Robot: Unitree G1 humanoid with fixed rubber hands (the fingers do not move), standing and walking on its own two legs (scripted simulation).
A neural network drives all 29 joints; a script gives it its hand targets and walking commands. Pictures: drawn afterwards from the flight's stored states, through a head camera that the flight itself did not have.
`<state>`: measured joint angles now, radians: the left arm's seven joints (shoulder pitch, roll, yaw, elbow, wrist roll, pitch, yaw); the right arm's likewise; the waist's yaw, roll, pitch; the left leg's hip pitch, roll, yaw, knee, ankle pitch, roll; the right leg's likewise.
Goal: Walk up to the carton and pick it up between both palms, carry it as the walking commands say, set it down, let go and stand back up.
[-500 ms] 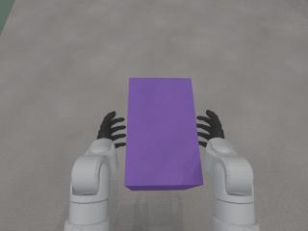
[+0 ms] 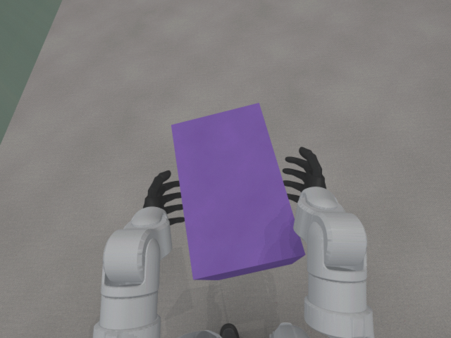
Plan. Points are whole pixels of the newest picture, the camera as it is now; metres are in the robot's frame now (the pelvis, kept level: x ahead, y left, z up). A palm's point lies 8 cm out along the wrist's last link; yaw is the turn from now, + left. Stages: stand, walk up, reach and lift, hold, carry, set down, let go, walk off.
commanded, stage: carry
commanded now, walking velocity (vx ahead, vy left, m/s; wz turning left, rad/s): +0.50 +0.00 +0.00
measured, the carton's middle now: (236, 200) +0.37 +0.00 -0.03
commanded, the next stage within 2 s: none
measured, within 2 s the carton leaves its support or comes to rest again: neither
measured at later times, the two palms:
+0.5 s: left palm (173, 75) +0.62 +0.12 +0.07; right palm (286, 65) +0.63 -0.12 +0.07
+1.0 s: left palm out of the picture +0.97 +0.16 +0.09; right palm out of the picture +0.97 -0.09 +0.08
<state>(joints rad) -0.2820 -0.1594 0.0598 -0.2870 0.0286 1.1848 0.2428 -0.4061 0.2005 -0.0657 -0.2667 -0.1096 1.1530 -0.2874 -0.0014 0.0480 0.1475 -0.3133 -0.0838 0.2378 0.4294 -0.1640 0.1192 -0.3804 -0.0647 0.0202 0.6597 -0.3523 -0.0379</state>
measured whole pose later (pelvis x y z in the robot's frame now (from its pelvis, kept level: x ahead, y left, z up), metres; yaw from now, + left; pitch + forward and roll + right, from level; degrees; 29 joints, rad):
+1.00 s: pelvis +0.68 +0.05 +0.01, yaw -1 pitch +6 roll +0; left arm -0.24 -0.15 -0.01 -0.31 0.03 1.15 0.26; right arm -0.26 0.15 -0.04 -0.30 -0.08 1.16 -0.27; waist -0.01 0.05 -0.01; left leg -0.12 0.04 0.16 0.36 -0.33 0.00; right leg -0.49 -0.02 -0.08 0.63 -0.37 0.02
